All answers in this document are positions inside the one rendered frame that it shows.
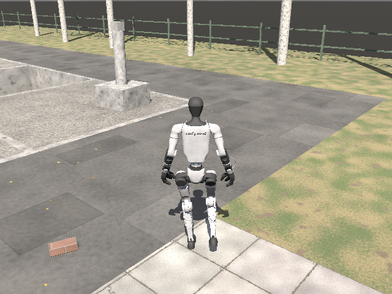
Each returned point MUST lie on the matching left robot forearm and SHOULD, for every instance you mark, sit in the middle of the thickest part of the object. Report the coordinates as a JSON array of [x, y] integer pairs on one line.
[[167, 163]]

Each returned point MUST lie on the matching right robot upper arm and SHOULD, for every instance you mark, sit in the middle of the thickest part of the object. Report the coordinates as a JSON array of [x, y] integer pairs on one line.
[[215, 129]]

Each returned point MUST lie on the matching right robot shin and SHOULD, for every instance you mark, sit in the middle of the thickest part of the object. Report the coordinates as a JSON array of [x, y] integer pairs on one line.
[[212, 218]]

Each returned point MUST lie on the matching left robot upper arm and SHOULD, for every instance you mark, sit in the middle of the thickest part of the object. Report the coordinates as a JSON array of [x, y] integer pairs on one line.
[[176, 129]]

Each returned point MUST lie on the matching left robot hand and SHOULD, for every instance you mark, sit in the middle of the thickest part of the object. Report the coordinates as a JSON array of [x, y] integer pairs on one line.
[[166, 175]]

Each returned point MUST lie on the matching right robot hand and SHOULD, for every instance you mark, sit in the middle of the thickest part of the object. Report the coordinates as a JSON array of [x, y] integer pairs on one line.
[[230, 177]]

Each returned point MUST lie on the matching right robot forearm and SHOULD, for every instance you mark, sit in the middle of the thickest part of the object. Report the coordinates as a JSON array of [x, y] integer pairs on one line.
[[226, 163]]

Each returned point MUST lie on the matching humanoid robot torso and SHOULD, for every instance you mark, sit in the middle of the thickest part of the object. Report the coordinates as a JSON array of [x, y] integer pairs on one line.
[[196, 149]]

